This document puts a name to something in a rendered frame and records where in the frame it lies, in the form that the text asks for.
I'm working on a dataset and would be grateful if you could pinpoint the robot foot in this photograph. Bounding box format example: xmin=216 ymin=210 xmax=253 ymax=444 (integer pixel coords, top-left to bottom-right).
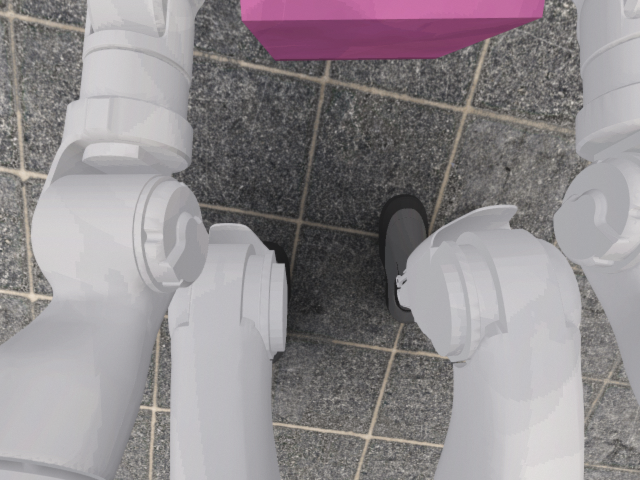
xmin=261 ymin=241 xmax=291 ymax=364
xmin=379 ymin=194 xmax=428 ymax=324

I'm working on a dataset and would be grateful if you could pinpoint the robot right foot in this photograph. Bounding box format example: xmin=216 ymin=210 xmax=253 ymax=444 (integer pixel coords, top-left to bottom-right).
xmin=379 ymin=194 xmax=428 ymax=324

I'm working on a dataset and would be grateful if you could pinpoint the right robot upper arm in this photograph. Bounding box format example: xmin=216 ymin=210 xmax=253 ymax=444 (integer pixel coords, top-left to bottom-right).
xmin=553 ymin=152 xmax=640 ymax=406

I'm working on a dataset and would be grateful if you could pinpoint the left robot upper arm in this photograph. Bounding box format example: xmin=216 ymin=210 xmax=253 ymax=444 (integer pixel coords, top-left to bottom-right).
xmin=0 ymin=174 xmax=209 ymax=480

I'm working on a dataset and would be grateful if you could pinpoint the right robot forearm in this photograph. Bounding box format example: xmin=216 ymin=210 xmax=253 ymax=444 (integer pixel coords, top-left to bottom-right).
xmin=571 ymin=0 xmax=640 ymax=162

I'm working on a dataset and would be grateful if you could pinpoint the left robot forearm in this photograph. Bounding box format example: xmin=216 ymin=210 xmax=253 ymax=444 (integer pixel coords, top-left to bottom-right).
xmin=31 ymin=0 xmax=205 ymax=268

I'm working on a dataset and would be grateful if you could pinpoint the robot left foot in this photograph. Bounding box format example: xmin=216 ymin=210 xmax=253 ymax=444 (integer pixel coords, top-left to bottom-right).
xmin=261 ymin=241 xmax=291 ymax=364

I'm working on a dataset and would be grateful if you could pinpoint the carton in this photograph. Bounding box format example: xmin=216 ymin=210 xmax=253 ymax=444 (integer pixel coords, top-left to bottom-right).
xmin=240 ymin=0 xmax=545 ymax=61

